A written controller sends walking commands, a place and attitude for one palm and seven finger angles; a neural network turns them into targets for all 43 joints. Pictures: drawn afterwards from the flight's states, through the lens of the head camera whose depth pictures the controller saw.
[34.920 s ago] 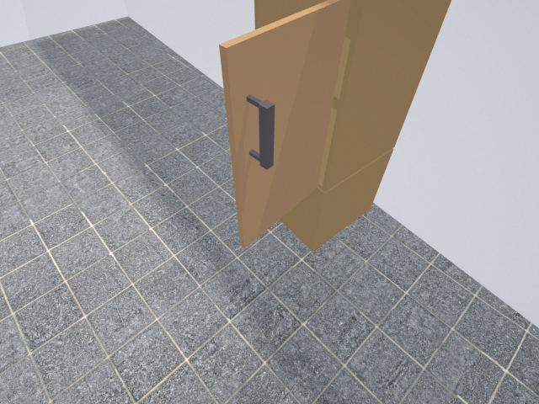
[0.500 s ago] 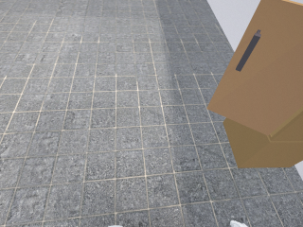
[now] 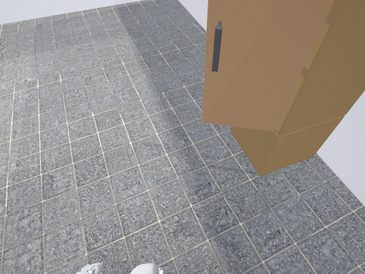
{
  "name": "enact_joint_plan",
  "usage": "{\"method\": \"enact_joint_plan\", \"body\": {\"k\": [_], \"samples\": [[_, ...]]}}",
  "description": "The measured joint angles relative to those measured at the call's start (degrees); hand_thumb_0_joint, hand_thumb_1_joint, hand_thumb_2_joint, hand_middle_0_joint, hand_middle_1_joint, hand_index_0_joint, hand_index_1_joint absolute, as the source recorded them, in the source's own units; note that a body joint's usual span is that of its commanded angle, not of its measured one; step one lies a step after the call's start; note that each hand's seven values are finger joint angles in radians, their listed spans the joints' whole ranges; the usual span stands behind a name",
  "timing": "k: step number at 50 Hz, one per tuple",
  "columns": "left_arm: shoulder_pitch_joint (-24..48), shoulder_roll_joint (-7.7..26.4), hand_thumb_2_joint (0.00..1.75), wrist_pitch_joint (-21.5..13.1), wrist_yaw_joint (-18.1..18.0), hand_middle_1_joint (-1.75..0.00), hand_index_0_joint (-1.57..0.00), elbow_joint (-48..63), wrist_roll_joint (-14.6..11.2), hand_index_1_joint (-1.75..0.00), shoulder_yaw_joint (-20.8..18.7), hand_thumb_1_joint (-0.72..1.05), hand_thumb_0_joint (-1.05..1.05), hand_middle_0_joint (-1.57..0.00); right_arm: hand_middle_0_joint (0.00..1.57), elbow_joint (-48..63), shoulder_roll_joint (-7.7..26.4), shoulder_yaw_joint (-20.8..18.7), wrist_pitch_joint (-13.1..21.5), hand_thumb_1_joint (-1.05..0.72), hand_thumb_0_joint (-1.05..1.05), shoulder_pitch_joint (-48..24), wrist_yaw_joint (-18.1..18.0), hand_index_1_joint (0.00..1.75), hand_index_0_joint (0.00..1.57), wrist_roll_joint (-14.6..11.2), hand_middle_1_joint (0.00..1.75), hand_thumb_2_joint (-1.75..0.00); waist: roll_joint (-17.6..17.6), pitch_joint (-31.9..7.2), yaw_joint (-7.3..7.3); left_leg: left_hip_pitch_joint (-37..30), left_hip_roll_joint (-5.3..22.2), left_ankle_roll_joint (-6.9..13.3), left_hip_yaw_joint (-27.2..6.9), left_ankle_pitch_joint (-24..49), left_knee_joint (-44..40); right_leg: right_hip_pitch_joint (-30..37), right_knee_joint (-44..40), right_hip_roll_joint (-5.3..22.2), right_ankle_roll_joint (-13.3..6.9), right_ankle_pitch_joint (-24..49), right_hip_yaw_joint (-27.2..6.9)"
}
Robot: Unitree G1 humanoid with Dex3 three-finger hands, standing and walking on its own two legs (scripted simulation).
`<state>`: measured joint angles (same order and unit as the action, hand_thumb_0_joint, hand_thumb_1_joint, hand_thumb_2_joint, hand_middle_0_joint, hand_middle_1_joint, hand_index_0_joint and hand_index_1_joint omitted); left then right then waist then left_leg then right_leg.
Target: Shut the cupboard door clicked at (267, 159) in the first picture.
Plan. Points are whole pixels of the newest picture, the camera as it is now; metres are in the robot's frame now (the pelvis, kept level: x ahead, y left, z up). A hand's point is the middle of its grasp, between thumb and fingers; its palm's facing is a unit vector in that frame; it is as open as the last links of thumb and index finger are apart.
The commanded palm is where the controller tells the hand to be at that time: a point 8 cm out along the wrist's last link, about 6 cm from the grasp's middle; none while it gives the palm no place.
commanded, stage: turn to face it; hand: left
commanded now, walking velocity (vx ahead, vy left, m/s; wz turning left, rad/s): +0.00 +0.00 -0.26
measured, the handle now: (217, 47) +0.79 -0.09 +0.07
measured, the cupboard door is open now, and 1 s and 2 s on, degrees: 59 59 59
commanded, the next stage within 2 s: take the last steps up to it in 0.08 s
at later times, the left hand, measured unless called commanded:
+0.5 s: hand out of the picture +0.13 +0.19 -0.16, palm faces -0.17 -0.97 -0.16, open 7.4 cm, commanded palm none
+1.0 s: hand (167, 251) +0.21 +0.06 -0.17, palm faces -0.15 -0.97 -0.18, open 7.3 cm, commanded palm none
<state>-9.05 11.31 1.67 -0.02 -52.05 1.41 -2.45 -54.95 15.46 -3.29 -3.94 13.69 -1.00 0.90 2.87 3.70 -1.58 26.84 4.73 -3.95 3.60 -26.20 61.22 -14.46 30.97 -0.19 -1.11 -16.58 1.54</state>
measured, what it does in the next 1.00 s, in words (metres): walks ahead: left foot, then right foot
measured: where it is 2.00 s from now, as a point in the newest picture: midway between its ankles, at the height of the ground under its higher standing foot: (225, 268)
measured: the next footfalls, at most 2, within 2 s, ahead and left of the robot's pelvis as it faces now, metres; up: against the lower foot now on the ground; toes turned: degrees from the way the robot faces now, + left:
left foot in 0.22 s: +0.07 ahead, +0.13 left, +0.00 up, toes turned +0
right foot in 0.68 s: +0.13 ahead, -0.19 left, +0.00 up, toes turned -17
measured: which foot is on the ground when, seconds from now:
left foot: up 0.00-0.20, down 0.22-0.68, up 0.70-1.00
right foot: down 0.00-0.22, up 0.24-0.66, down 0.68-1.00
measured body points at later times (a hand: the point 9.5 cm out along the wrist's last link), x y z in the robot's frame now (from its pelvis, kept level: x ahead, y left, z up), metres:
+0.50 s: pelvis +0.04 +0.01 +0.02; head +0.06 +0.03 +0.46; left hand +0.14 +0.24 -0.14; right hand -0.02 -0.23 -0.12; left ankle +0.03 +0.13 -0.73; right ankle +0.02 -0.14 -0.67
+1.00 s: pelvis +0.17 -0.12 +0.00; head +0.19 -0.11 +0.45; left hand +0.21 +0.11 -0.16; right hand +0.19 -0.36 -0.14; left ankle +0.27 -0.03 -0.71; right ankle +0.09 -0.18 -0.73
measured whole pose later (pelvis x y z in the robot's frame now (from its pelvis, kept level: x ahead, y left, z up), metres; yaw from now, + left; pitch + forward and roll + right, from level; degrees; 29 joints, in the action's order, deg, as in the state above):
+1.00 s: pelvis +0.17 -0.12 +0.00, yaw -10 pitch +0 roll -2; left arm -16.3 10.1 -3.0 -0.5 -63.7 1.4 -2.1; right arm -57.3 9.8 -2.3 0.7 11.1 0.5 1.7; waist 0.8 1.5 -0.8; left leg 28.2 5.5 -1.3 6.1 -16.5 43.2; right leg -2.9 19.6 -3.9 -4.1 -17.0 8.4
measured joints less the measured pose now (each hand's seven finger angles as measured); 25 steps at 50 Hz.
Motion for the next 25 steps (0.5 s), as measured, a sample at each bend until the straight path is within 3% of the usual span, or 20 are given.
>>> {"method": "enact_joint_plan", "body": {"k": [5,8,10,12,14,17,19,25], "samples": [[-1.3,-0.5,0.9,0.1,-0.2,-0.3,-0.2,-1.5,0.2,-0.3,0.2,0.91,0.01,-0.2,0.2,0.3,-1.6,0.5,0.7,-0.91,0.01,0.2,0.3,0.3,0.2,0.0,0.3,-0.9,-1.9,-1.1,0.14,-1.0,-1.0,-0.4,-0.6,2.4,-6.8,1.2,-3.3,-0.5,-0.1,1.8,-1.5],[-2.0,-0.4,0.9,0.1,-0.2,-0.3,-0.2,-2.2,0.2,-0.3,0.0,0.91,0.01,-0.2,0.2,0.2,-2.7,1.0,1.3,-0.91,0.01,0.1,0.1,0.3,0.2,-0.2,0.3,-0.9,-3.1,-1.5,0.84,-4.5,-1.6,-0.2,-0.6,3.7,-16.3,1.0,-2.9,-0.8,0.3,1.5,-2.6],[-2.5,-0.3,0.9,0.4,-0.2,-0.3,-0.2,-2.8,-0.1,-0.3,-0.2,0.9,0.01,-0.2,0.2,0.3,-3.3,1.4,2.0,-0.91,0.01,0.2,0.0,0.3,0.2,-0.2,0.3,-0.9,-3.5,-1.9,1.07,-8.4,-2.0,0.3,-0.7,8.9,-25.4,0.2,-1.0,-1.3,1.0,0.5,-3.2],[-2.9,0.1,0.9,0.9,-0.1,-0.3,-0.2,-3.4,-0.4,-0.3,-0.5,0.91,0.01,-0.2,0.2,0.2,-4.0,1.9,2.9,-0.91,0.01,0.3,-0.2,0.3,0.2,0.2,0.3,-0.9,-4.3,-2.2,0.89,-9.6,-2.1,3.5,-0.4,9.3,-27.8,-1.5,2.9,-1.5,1.3,-3.1,-3.7],[-3.3,0.8,0.9,1.9,0.3,-0.3,-0.2,-4.0,-0.1,-0.3,-1.0,0.91,0.01,-0.2,0.2,0.3,-5.1,2.5,3.5,-0.91,0.01,0.8,-0.4,0.3,0.2,0.9,0.3,-0.9,-5.2,-2.4,0.89,-10.1,-1.7,4.8,0.7,8.8,-27.7,-4.9,12.8,-2.0,1.3,-9.4,-3.5],[-3.7,1.6,0.9,2.3,1.5,-0.3,-0.2,-4.7,0.4,-0.3,-1.7,0.91,0.01,-0.2,0.2,0.4,-6.0,3.0,4.3,-0.91,0.01,2.7,-0.5,0.3,0.21,1.3,0.3,-0.9,-5.2,-2.9,0.54,-12.6,-0.8,4.6,1.6,10.3,-31.6,-9.7,26.0,-1.7,1.6,-8.1,-1.8],[-4.0,2.0,0.9,2.1,2.1,-0.3,-0.2,-4.7,0.5,-0.3,-2.0,0.91,0.01,-0.2,0.2,0.0,-6.3,3.0,4.8,-0.91,0.01,4.0,-0.6,0.3,0.21,1.3,0.3,-0.9,-5.0,-3.1,0.62,-14.5,-0.3,4.3,2.4,11.5,-34.8,-11.7,29.3,-0.8,2.0,-5.2,-1.1],[-3.0,2.4,0.9,1.9,3.0,-0.3,-0.19,-4.7,0.6,-0.3,-2.1,0.91,0.01,-0.19,0.2,-2.2,-5.8,2.0,5.8,-0.91,0.01,7.3,-0.5,0.3,0.21,1.3,0.3,-0.9,-4.1,-2.7,-0.24,-18.7,1.4,3.1,5.0,12.7,-40.2,-13.3,22.7,2.3,2.9,-0.5,-0.1]]}}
